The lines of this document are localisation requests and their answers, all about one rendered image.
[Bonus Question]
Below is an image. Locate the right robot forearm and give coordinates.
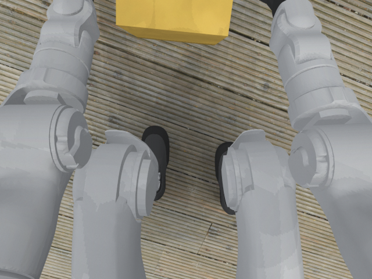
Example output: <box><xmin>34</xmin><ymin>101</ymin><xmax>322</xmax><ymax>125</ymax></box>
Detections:
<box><xmin>269</xmin><ymin>0</ymin><xmax>372</xmax><ymax>131</ymax></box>

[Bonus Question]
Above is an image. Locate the carton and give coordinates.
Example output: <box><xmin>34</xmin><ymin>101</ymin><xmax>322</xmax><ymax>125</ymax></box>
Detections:
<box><xmin>116</xmin><ymin>0</ymin><xmax>233</xmax><ymax>45</ymax></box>

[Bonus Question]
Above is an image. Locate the right robot thigh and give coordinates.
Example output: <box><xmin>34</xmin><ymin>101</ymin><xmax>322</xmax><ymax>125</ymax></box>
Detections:
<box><xmin>221</xmin><ymin>141</ymin><xmax>305</xmax><ymax>279</ymax></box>

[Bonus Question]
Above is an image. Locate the left robot forearm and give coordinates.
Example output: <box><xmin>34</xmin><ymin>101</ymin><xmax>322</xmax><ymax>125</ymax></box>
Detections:
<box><xmin>0</xmin><ymin>0</ymin><xmax>100</xmax><ymax>114</ymax></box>

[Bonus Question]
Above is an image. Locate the robot right foot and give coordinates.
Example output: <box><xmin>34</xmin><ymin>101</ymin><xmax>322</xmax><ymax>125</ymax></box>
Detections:
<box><xmin>215</xmin><ymin>142</ymin><xmax>235</xmax><ymax>215</ymax></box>

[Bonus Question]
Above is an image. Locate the left robot upper arm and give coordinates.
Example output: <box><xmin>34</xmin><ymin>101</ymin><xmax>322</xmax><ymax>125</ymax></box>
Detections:
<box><xmin>0</xmin><ymin>104</ymin><xmax>92</xmax><ymax>279</ymax></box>

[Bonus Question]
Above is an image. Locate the right robot upper arm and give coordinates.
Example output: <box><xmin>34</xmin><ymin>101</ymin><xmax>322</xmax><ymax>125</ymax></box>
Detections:
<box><xmin>288</xmin><ymin>123</ymin><xmax>372</xmax><ymax>279</ymax></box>

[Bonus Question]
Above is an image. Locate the right robot hand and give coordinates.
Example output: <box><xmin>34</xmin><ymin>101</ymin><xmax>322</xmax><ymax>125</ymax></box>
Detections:
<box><xmin>260</xmin><ymin>0</ymin><xmax>286</xmax><ymax>17</ymax></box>

